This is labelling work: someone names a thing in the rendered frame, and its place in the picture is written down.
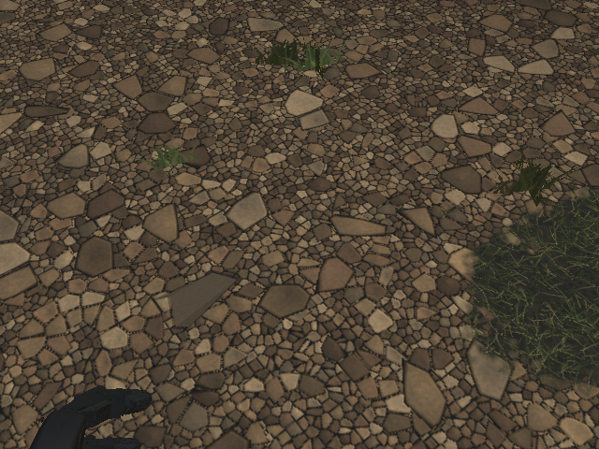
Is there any robot left hand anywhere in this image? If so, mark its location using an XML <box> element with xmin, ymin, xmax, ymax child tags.
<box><xmin>29</xmin><ymin>385</ymin><xmax>152</xmax><ymax>449</ymax></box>

